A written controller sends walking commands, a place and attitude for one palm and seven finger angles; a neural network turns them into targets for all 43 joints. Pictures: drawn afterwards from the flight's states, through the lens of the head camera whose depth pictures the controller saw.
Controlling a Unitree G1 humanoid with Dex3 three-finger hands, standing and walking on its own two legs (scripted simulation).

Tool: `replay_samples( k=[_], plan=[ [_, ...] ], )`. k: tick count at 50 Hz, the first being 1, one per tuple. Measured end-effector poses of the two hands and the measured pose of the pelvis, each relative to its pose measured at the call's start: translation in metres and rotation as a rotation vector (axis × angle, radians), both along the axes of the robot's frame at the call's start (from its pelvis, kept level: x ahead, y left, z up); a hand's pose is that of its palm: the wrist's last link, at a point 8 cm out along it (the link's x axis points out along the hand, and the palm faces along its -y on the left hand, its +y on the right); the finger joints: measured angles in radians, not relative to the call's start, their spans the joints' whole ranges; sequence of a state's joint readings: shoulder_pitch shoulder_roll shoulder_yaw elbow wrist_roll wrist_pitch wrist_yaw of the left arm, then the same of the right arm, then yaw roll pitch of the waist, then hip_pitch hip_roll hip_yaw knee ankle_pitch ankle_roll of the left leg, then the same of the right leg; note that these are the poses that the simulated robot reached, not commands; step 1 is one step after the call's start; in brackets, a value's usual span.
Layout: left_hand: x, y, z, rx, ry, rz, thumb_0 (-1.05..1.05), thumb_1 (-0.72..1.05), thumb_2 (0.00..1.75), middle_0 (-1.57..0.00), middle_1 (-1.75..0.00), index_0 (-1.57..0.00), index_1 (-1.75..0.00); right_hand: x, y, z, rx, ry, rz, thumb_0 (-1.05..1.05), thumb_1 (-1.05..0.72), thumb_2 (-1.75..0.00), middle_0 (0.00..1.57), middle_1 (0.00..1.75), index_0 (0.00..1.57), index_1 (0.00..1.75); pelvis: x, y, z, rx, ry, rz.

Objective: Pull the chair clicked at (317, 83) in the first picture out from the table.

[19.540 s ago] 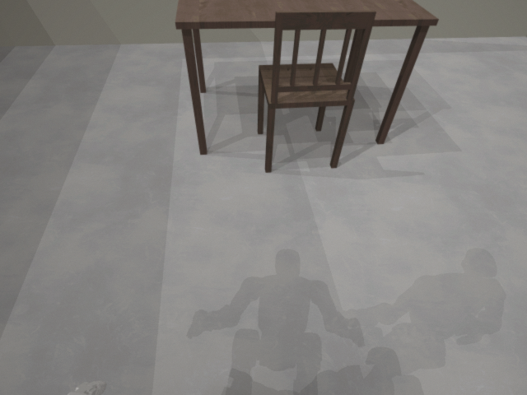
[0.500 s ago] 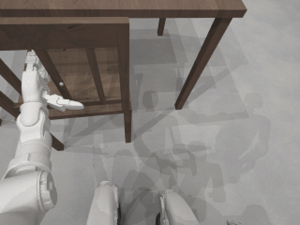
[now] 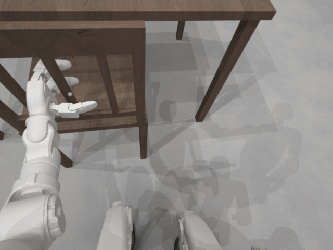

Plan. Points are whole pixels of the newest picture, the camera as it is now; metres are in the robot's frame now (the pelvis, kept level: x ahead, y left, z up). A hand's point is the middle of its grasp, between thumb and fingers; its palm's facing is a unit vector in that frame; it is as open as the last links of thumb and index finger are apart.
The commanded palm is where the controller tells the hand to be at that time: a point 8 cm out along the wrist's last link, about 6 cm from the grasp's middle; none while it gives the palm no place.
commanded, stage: hook a spindle and tug to test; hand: left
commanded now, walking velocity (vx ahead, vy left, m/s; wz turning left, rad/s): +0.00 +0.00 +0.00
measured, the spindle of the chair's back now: (65, 89) +0.50 +0.24 +0.00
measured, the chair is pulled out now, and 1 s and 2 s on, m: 0.00 0.04 0.19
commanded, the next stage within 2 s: step backward, pulling the chair out in 0.92 s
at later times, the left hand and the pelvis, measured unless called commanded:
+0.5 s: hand (71, 94) +0.46 +0.21 +0.04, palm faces +0.14 -0.99 -0.02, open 5.3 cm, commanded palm +0.42 +0.24 +0.03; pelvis +0.02 +0.00 +0.01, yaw +0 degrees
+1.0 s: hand (72, 105) +0.43 +0.20 +0.04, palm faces +0.14 -0.99 -0.02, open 5.4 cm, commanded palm +0.41 +0.24 +0.03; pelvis +0.02 +0.00 +0.01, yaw +0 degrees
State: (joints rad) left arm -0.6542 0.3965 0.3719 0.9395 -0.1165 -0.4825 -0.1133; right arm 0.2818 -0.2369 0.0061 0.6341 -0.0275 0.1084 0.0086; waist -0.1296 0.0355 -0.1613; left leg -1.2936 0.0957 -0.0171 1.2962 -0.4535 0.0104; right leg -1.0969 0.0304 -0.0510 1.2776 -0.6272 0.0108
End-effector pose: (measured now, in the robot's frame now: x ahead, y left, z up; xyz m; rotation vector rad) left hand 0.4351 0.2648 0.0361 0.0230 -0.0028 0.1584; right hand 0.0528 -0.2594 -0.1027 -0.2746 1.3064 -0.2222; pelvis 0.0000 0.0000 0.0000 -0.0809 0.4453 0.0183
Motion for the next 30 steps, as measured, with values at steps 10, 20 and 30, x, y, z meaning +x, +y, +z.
replay_samples(
  k=[10, 20, 30],
  plan=[
    [0.004, -0.001, 0.000, 0.004, -0.002, -0.001, 0.00, 0.37, 0.67, -0.43, -1.35, -0.40, -1.38, 0.003, 0.001, 0.001, 0.005, 0.016, 0.004, 0.00, -0.90, -0.90, 0.20, 0.30, 0.20, 0.30, 0.004, 0.000, 0.002, 0.001, 0.004, 0.002],
    [0.003, -0.001, 0.001, -0.005, 0.009, -0.012, 0.01, 0.77, 0.84, -0.40, -1.36, -0.39, -1.40, 0.011, 0.002, 0.006, 0.013, 0.001, -0.010, 0.00, -0.90, -0.90, 0.20, 0.30, 0.20, 0.30, 0.011, 0.001, 0.007, 0.004, 0.003, -0.005],
    [-0.006, -0.004, 0.001, -0.008, 0.011, -0.021, 0.01, 0.78, 0.81, -0.38, -1.37, -0.37, -1.41, 0.030, 0.005, 0.012, 0.028, -0.037, -0.004, 0.00, -0.90, -0.90, 0.20, 0.30, 0.20, 0.30, 0.021, 0.003, 0.012, 0.011, 0.001, -0.010]
  ],
)
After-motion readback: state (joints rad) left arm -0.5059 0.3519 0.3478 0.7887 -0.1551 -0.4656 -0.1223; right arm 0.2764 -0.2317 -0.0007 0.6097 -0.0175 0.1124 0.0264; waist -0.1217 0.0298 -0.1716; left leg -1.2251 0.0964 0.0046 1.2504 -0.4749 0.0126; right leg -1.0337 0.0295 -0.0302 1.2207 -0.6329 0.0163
